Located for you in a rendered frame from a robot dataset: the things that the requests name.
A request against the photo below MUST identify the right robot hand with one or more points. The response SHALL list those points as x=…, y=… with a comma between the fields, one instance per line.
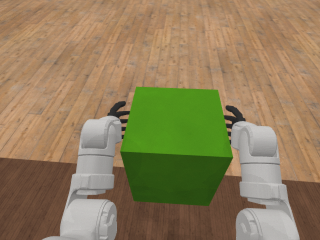
x=238, y=118

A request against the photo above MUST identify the left robot forearm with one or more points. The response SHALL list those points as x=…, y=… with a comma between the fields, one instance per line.
x=94, y=171

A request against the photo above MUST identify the left robot hand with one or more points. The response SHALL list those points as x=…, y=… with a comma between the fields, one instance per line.
x=113, y=112

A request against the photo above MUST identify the right robot forearm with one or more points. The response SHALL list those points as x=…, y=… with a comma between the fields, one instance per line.
x=260, y=171

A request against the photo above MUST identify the carton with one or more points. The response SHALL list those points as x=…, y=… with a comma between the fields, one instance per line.
x=176, y=148

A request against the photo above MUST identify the robot right upper arm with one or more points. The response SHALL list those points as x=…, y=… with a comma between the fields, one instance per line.
x=264, y=224

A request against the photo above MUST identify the robot left upper arm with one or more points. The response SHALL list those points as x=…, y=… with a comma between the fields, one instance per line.
x=88, y=219

